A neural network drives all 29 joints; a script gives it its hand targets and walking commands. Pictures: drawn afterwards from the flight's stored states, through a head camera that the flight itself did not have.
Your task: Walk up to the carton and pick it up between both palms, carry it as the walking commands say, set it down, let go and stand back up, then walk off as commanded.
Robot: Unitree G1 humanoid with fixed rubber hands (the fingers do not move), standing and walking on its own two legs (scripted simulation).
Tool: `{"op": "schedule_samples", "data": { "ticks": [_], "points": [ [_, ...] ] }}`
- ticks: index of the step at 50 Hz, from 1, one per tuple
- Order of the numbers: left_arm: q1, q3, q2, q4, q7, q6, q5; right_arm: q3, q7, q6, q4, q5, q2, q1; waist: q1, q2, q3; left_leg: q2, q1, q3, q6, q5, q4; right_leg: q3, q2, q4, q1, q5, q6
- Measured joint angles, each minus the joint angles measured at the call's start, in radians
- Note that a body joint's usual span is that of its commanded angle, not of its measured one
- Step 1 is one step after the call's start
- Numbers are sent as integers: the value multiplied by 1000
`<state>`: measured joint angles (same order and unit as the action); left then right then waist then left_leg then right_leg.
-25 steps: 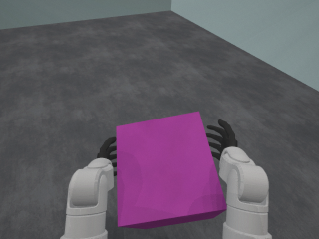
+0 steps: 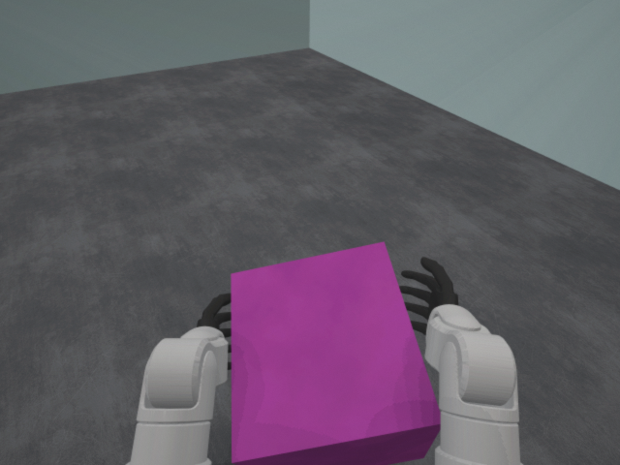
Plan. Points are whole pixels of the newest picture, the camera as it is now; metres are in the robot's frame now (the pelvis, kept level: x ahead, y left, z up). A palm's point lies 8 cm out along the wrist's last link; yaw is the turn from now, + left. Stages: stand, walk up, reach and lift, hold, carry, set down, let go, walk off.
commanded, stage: carry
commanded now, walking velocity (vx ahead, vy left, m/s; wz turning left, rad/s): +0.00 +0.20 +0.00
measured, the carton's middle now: (332, 370) +0.27 -0.02 +0.01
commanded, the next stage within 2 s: none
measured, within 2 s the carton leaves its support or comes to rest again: neither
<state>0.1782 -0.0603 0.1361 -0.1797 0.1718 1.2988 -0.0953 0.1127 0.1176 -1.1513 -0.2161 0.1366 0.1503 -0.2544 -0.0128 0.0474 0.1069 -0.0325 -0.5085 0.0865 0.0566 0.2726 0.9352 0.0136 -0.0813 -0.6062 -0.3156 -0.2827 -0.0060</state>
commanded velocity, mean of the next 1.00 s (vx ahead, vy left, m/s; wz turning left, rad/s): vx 0.13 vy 0.06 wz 0.16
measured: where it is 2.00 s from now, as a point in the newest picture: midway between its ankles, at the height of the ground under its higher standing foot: outside the picture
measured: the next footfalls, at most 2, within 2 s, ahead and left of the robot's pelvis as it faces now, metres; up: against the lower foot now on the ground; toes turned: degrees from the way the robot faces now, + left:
left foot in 0.22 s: +0.05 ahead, +0.19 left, +0.00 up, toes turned +6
right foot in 0.84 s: -0.07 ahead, +0.01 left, +0.01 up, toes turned -2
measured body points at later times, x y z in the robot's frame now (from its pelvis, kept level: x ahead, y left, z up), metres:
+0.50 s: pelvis -0.05 +0.14 +0.00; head -0.06 +0.17 +0.45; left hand +0.22 +0.30 +0.07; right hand +0.26 +0.02 +0.13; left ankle +0.01 +0.18 -0.73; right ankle -0.06 -0.03 -0.66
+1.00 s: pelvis -0.13 +0.15 +0.02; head -0.19 +0.15 +0.46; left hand +0.12 +0.29 +0.10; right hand +0.16 +0.01 +0.14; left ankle -0.11 +0.23 -0.67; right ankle -0.12 +0.02 -0.73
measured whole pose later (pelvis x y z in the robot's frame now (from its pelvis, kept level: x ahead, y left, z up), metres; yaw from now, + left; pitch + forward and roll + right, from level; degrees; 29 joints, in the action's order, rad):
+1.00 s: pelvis -0.13 +0.15 +0.02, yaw +2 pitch +0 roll +2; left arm 0.16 -0.03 0.13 -0.24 0.21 1.34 -0.10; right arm 0.10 0.09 -1.14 -0.23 0.14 0.14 -0.22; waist -0.01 0.06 0.17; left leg -0.02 -0.47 0.14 -0.06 0.23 0.93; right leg -0.05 -0.09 -0.40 -0.20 -0.26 -0.01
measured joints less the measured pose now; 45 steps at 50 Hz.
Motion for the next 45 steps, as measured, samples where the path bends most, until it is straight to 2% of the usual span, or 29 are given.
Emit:
{"op": "schedule_samples", "data": {
  "ticks": [2,5,8,10,11,12,13,15,17,19,23,29,33,37,41,42,44,45],
  "points": [
    [1,0,0,-22,4,2,0,0,0,0,-10,-2,2,-12,-1,-5,1,4,-2,-10,0,5,38,-1,-28,16,-7,13,-15],
    [5,0,-7,-59,7,2,-2,0,-2,7,-21,-6,8,-37,-2,-23,2,4,8,-12,0,46,0,-2,-67,21,-40,29,-41],
    [4,0,-7,-66,7,3,-5,0,-1,9,-21,-8,10,-42,-2,-29,2,4,53,-13,0,99,-126,-3,-92,23,-66,39,-70],
    [3,0,-5,-67,8,3,-5,0,0,8,-23,-8,10,-42,-2,-23,2,5,103,-14,0,102,-268,-4,-100,23,-79,45,-92],
    [0,0,-3,-73,10,2,-5,0,0,8,-27,-10,10,-43,-2,-23,2,9,134,-14,0,85,-351,-5,-98,20,-85,47,-104],
    [1,0,-4,-78,10,2,-5,0,0,9,-31,-11,11,-43,-2,-16,-2,12,139,-12,-3,-16,-390,-4,-97,8,-93,41,-110],
    [-4,0,-6,-81,10,2,-5,-3,0,11,-28,-14,11,-40,-1,-5,-11,13,130,-10,-4,-64,-375,-4,-94,-25,-100,-3,-102],
    [-28,0,-7,-94,11,2,-5,-12,1,11,-17,-21,11,-38,4,-7,-20,31,126,-12,-4,-54,-359,-8,-47,-186,-140,-137,-97],
    [-34,0,-5,-103,14,2,-5,-13,0,12,-16,-23,11,-39,6,-14,-16,45,125,-11,2,-52,-386,-6,1,-326,-184,-162,-87],
    [-27,0,-5,-125,20,4,-5,-13,-4,20,-30,-24,11,-42,7,-19,-21,44,124,-10,9,-71,-413,-5,28,-388,-198,-163,-80],
    [-16,0,-5,-172,35,7,-5,-13,-18,48,-49,-28,13,-46,8,-33,-20,42,123,9,31,-102,-444,-4,62,-396,-199,-164,-80],
    [-4,0,-1,-142,35,7,-5,-13,-22,42,-48,-8,11,-38,8,-41,-15,33,123,35,54,-142,-475,-4,85,-381,-195,-164,-70],
    [-5,6,-1,-119,35,8,-4,-13,-22,39,-43,-5,7,-22,8,-28,-2,32,123,46,55,-171,-501,-3,87,-327,-176,-164,-50],
    [-11,14,-2,-103,35,9,-5,-13,-23,33,-37,-2,4,-11,9,-35,32,29,122,47,27,-231,-583,-14,94,-209,-127,-165,-38],
    [-11,14,-2,-102,35,9,-5,-13,-24,33,-34,0,4,-12,10,-54,36,23,122,61,23,-270,-615,-42,101,27,2,-163,-31],
    [-11,15,-2,-98,34,8,-5,-13,-24,32,-33,1,4,-12,10,-50,36,15,122,69,11,-273,-615,-48,98,94,41,-157,-23],
    [-13,24,-2,-68,33,7,-5,-13,-24,26,-28,9,0,5,7,-71,30,14,118,61,-82,-220,-580,-58,94,168,79,-49,7],
    [-14,25,-2,-55,33,12,-5,-13,-24,24,-18,9,-2,16,8,-63,27,5,98,62,-110,-133,-475,-58,78,179,93,-14,14]
  ]
}}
